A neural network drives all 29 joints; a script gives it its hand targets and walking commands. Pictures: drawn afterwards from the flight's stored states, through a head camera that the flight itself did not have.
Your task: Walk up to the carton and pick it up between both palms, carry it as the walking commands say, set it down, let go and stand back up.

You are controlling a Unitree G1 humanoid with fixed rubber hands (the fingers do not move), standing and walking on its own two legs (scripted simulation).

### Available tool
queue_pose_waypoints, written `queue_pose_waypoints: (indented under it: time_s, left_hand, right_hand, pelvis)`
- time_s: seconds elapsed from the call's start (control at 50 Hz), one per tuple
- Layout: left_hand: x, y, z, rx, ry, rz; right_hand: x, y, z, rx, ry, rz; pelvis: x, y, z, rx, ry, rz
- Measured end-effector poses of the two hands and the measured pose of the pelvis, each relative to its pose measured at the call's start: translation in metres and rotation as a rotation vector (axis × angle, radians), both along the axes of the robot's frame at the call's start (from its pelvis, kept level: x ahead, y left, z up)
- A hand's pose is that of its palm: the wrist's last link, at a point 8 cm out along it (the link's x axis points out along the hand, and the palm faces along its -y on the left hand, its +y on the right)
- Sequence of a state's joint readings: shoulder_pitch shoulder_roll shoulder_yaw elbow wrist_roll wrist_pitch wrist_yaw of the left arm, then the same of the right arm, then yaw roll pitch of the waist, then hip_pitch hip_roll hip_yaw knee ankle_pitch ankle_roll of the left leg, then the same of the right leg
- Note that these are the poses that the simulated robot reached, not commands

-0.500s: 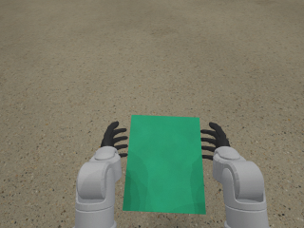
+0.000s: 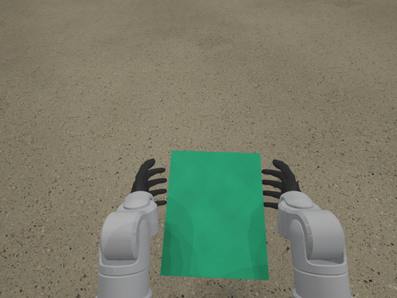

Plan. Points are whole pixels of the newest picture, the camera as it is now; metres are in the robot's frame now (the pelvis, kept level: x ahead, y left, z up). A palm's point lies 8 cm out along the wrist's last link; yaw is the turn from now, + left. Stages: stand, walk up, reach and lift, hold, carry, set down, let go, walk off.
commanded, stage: carry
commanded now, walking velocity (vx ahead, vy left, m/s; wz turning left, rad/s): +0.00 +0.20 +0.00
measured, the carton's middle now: (212, 215) +0.30 +0.00 +0.01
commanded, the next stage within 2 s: none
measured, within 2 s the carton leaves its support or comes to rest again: neither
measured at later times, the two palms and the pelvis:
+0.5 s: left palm (141, 200) +0.28 +0.13 +0.11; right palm (288, 200) +0.28 -0.13 +0.10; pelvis +0.00 +0.00 +0.00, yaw +0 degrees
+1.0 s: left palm (153, 189) +0.29 +0.11 +0.12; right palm (303, 191) +0.28 -0.15 +0.12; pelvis +0.01 -0.02 +0.01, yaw -1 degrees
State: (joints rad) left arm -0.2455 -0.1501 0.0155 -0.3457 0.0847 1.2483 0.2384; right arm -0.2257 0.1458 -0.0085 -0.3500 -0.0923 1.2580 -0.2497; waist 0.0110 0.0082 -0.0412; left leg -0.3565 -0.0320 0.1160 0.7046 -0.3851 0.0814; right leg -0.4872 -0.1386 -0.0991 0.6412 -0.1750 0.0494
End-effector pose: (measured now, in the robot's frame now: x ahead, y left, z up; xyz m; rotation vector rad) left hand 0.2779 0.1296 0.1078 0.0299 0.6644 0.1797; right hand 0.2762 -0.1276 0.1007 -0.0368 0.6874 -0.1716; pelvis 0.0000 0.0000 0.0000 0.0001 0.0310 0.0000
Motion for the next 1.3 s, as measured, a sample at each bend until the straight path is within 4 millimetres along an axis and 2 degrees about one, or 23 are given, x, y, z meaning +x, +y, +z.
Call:
queue_pose_waypoints:
  time_s: [0.64,0.92,1.3]
  left_hand:
    - [-0.001,0.001,0.0,-0.003,0.006,-0.002]
    - [0.007,-0.016,0.014,-0.005,-0.004,-0.018]
    - [0.021,-0.033,0.017,-0.001,0.006,-0.026]
  right_hand:
    - [0.0,0.001,0.001,-0.001,0.005,0.0]
    - [0.005,-0.016,0.016,-0.009,-0.006,-0.015]
    - [0.012,-0.032,0.018,-0.006,0.003,-0.026]
  pelvis:
    - [0.0,0.001,0.002,-0.003,-0.004,-0.007]
    - [0.008,-0.012,0.012,-0.007,-0.001,-0.014]
    - [0.016,-0.025,0.015,-0.011,0.014,-0.019]
